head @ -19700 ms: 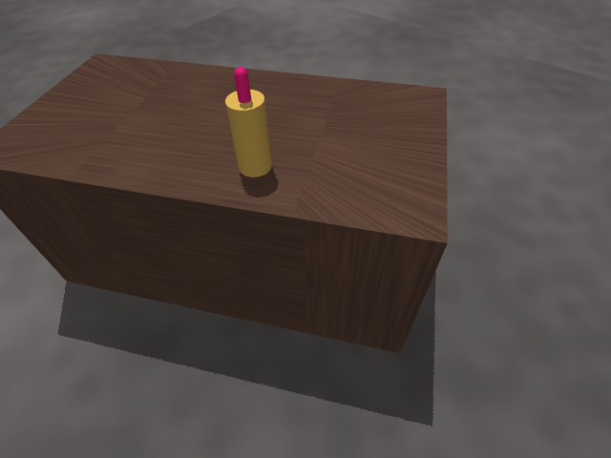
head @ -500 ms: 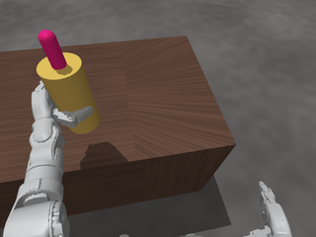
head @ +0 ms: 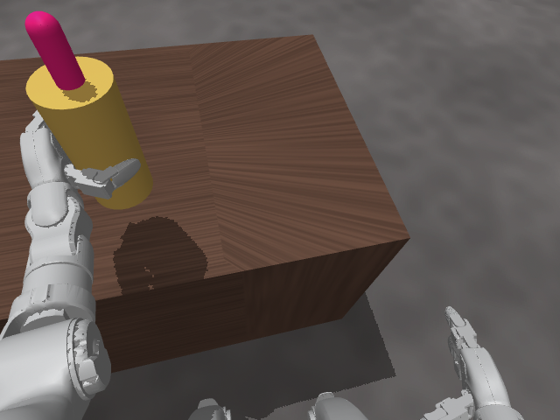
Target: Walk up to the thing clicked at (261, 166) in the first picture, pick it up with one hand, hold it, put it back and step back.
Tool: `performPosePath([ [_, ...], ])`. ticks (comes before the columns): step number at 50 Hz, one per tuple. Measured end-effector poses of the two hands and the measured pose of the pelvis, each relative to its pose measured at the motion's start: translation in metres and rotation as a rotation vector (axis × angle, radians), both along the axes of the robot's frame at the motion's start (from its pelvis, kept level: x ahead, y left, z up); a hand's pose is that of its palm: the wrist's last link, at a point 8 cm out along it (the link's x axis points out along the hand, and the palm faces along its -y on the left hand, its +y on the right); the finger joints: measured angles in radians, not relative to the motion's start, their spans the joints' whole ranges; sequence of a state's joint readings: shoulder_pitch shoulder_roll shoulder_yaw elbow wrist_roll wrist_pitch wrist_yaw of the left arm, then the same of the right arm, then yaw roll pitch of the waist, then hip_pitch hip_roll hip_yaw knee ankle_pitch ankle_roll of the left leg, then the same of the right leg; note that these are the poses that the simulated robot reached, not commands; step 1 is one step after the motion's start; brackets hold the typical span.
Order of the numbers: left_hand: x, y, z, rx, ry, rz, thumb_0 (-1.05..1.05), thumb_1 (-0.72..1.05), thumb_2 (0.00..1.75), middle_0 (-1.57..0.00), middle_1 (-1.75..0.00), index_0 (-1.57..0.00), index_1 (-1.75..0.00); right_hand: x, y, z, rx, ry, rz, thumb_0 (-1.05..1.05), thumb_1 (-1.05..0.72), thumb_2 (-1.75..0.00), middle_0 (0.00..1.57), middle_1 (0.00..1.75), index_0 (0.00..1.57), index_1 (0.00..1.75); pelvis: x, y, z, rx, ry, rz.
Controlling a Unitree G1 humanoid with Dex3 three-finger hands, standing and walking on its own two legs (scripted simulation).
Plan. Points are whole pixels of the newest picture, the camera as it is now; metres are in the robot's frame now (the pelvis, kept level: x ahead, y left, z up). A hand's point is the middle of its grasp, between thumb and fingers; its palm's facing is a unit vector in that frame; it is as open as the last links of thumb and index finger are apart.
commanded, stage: crouch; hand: left
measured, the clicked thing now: (91, 122) +0.49 +0.20 +0.13
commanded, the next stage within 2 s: lower in 0.02 s
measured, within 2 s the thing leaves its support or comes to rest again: rests again in 1.34 s
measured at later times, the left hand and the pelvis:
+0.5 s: hand (108, 165) +0.50 +0.21 +0.03, palm faces +0.27 -0.96 +0.01, open 11.8 cm; pelvis -0.01 +0.00 -0.02, yaw +0 degrees
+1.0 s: hand (114, 175) +0.51 +0.22 +0.00, palm faces +0.26 -0.97 -0.01, open 11.8 cm; pelvis -0.01 +0.00 -0.04, yaw -1 degrees
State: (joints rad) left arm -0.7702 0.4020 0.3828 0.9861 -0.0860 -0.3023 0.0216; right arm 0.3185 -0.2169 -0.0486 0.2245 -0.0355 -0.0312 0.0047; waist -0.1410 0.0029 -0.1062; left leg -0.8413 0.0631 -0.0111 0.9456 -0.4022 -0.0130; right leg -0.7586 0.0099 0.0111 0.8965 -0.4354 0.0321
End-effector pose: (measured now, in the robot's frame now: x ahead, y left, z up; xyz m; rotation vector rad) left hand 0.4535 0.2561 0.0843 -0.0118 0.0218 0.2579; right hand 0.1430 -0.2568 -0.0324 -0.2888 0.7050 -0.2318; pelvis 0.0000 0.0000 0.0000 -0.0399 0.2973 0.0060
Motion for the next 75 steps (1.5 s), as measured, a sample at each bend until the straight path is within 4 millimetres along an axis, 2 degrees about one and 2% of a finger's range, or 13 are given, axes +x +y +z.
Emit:
performPosePath([
  [10, 0.007, 0.005, -0.006, 0.008, 0.004, -0.002, -0.01, -0.60, 1.09, -0.62, -0.93, -0.64, -0.93, 0.000, 0.001, 0.002, -0.006, -0.004, 0.004, -0.01, 0.50, -0.06, 0.06, 0.05, 0.06, 0.05, 0.001, 0.001, -0.005, -0.006, 0.021, 0.002],
  [21, 0.009, 0.004, -0.045, 0.002, 0.037, 0.007, -0.01, -0.60, 1.09, -0.62, -0.93, -0.64, -0.93, -0.004, 0.000, -0.004, -0.025, 0.014, 0.020, -0.01, 0.50, -0.06, 0.06, 0.05, 0.06, 0.05, -0.005, 0.000, -0.018, -0.009, 0.062, -0.002],
  [30, 0.017, 0.007, -0.055, 0.009, 0.005, 0.014, -0.01, -0.60, 1.08, -0.62, -0.93, -0.63, -0.93, -0.003, -0.004, 0.000, -0.070, 0.004, 0.032, -0.01, 0.50, -0.06, 0.06, 0.05, 0.06, 0.05, -0.005, -0.003, -0.027, -0.017, 0.090, 0.003],
  [44, 0.020, 0.009, -0.079, 0.020, 0.034, 0.003, -0.01, -0.60, 1.08, -0.62, -0.93, -0.63, -0.94, -0.002, 0.002, -0.008, -0.062, 0.006, 0.053, -0.01, 0.50, -0.06, 0.06, 0.05, 0.06, 0.05, -0.006, -0.002, -0.038, -0.022, 0.124, -0.001],
  [75, 0.020, 0.007, -0.109, 0.017, 0.026, -0.008, -0.01, -0.60, 1.08, -0.62, -0.93, -0.63, -0.94, -0.007, 0.001, -0.006, -0.111, -0.009, 0.078, -0.01, 0.49, -0.06, 0.06, 0.05, 0.06, 0.05, -0.011, -0.003, -0.054, -0.029, 0.156, 0.000],
])
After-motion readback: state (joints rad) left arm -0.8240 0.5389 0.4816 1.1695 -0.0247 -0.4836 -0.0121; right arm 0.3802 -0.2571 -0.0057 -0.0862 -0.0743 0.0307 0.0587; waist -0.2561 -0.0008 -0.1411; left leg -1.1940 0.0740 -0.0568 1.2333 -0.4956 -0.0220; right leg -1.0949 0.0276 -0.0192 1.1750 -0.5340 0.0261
